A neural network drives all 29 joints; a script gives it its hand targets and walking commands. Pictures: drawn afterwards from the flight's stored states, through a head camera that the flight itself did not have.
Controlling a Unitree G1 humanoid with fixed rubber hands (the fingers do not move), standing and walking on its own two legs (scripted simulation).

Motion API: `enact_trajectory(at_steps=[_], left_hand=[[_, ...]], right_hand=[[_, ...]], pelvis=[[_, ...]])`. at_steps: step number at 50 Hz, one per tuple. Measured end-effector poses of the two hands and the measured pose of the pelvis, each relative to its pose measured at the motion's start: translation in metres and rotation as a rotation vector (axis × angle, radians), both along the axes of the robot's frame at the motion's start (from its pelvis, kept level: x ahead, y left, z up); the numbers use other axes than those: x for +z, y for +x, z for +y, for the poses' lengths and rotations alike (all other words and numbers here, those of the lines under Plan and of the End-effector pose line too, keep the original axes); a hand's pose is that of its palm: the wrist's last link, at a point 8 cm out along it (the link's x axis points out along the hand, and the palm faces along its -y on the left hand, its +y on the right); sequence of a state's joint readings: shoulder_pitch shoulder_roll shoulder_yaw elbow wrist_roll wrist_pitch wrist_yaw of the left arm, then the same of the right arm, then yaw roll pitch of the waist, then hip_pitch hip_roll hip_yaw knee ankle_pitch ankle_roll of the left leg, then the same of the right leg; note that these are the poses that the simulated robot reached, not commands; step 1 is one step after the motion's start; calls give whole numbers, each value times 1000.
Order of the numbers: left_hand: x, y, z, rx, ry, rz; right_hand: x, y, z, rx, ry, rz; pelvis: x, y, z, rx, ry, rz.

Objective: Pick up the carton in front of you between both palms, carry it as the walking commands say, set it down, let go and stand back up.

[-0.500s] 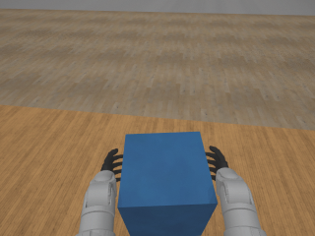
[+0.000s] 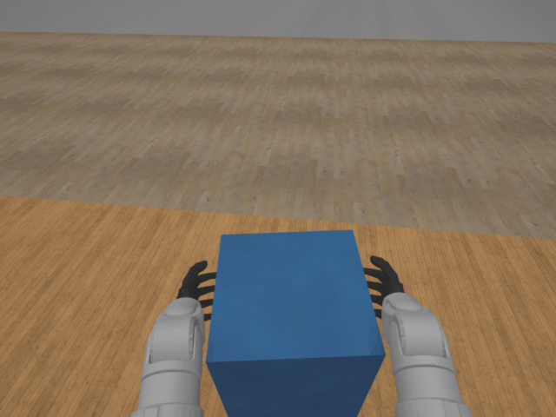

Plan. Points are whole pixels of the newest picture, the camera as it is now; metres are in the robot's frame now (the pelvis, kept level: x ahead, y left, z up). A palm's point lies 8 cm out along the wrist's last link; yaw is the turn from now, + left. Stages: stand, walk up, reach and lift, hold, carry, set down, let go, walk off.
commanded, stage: hold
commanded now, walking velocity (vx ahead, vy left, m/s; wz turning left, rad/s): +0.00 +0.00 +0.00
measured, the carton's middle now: (290, 329) +0.29 +0.00 -0.02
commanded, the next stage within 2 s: carry in 0.56 s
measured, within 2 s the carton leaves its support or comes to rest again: neither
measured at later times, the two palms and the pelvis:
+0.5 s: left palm (189, 306) +0.29 +0.15 +0.05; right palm (391, 301) +0.29 -0.15 +0.05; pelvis +0.00 +0.00 +0.00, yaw +0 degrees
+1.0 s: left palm (206, 243) +0.39 +0.14 +0.08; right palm (388, 239) +0.39 -0.16 +0.08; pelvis +0.12 -0.01 -0.01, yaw -2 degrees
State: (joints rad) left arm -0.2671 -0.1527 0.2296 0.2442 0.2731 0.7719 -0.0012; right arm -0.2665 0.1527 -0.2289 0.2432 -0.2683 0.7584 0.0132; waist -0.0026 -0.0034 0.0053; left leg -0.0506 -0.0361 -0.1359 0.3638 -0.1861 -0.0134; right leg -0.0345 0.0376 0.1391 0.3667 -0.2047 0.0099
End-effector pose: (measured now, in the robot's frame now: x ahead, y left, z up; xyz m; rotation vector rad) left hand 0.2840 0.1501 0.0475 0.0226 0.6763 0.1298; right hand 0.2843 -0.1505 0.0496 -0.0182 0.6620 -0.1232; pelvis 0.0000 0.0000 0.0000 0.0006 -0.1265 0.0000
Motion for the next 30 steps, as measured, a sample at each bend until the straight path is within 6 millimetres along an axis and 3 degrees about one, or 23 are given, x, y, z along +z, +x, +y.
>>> enact_trajectory(at_steps=[12, 30], left_hand=[[1, 1, 1, 7, -10, -11], [1, 7, 0, -2, 5, -14]], right_hand=[[1, 0, 1, -7, 9, -10], [1, 6, 0, 0, -2, -14]], pelvis=[[-1, -6, 1, -2, 0, -1], [-3, 3, 1, -9, 1, 45]])
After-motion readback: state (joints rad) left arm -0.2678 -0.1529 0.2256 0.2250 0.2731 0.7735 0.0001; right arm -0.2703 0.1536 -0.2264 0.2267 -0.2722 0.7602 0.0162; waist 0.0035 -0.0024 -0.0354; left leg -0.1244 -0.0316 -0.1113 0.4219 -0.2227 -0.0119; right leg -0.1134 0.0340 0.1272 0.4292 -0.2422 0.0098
